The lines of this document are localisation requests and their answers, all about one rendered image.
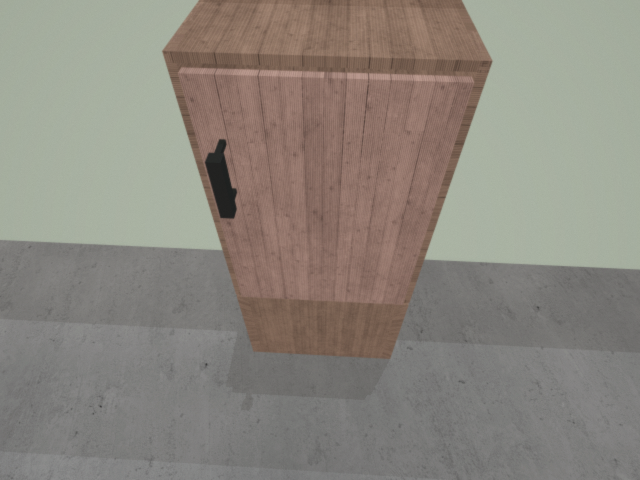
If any cupboard door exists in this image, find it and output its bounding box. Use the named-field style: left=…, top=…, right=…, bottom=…
left=178, top=67, right=474, bottom=305

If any handle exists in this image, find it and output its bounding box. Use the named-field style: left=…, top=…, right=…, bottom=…
left=205, top=139, right=237, bottom=219

